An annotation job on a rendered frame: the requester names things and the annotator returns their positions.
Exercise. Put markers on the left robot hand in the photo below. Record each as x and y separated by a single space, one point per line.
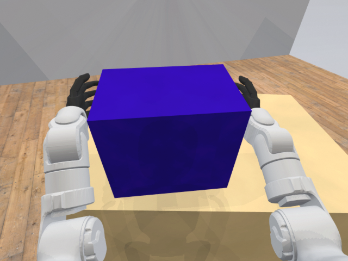
78 95

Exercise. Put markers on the right robot hand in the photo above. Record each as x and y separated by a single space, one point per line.
248 92

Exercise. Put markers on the left robot forearm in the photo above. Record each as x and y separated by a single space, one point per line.
66 163

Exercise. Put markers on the right robot forearm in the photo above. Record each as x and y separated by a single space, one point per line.
286 181

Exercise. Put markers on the carton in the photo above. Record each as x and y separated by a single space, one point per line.
161 130

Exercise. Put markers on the robot right upper arm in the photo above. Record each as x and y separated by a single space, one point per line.
304 234

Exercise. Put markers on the pedestal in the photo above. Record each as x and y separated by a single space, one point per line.
226 224

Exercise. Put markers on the robot left upper arm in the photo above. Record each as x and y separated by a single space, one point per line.
78 239

